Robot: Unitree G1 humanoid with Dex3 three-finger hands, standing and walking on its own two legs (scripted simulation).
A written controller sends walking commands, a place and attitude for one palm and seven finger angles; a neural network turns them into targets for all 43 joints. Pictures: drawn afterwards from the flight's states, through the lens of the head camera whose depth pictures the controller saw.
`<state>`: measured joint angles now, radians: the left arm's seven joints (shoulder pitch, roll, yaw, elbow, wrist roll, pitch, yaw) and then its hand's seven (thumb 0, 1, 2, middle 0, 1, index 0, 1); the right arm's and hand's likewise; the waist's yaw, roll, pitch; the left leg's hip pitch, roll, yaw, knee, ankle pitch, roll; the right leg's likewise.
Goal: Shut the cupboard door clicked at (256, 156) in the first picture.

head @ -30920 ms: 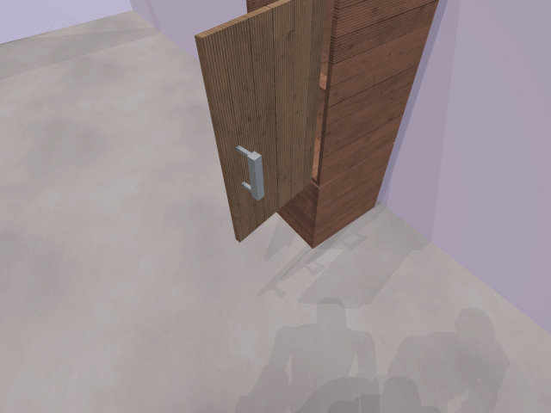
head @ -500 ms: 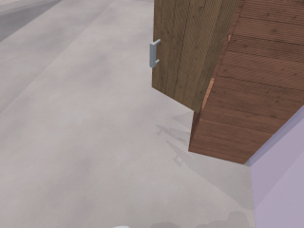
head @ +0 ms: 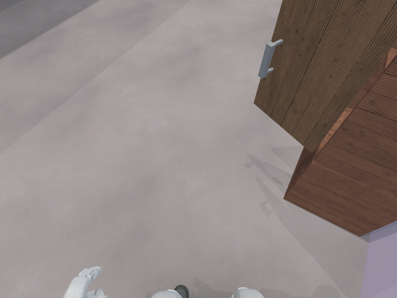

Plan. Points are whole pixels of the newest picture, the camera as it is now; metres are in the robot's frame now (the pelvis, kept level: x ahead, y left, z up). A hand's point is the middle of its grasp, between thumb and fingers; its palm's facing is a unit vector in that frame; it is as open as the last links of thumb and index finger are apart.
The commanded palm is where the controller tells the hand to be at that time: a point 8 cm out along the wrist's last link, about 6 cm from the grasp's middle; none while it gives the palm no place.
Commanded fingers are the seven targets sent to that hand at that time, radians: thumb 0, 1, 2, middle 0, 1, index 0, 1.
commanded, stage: walk to a spot facing it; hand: left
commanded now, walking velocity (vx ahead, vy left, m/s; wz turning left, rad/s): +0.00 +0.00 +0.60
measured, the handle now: (270, 58) +0.87 -0.25 -0.07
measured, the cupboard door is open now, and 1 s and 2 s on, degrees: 66 66 66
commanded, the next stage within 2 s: turn to face it in 1.58 s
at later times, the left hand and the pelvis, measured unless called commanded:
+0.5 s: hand out of the picture -0.02 +0.20 -0.19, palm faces +0.35 -0.90 -0.25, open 7.4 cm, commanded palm none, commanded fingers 0.00 0.90 0.90 -0.20 -0.30 -0.20 -0.30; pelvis +0.02 -0.01 -0.02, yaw +20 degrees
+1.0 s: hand out of the picture +0.05 +0.18 -0.15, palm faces +0.58 -0.77 -0.26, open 7.4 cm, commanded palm none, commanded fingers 0.00 0.90 0.90 -0.20 -0.30 -0.20 -0.30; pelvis +0.11 -0.01 +0.00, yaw +37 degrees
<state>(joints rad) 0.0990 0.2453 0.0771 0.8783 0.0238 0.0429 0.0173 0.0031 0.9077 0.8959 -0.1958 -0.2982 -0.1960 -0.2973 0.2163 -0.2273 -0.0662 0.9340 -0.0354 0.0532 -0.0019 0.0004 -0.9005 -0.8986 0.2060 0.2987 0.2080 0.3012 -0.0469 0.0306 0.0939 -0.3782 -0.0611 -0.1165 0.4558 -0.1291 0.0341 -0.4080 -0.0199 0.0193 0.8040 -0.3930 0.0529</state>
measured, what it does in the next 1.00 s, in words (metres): walks ahead, turning left: right foot, then left foot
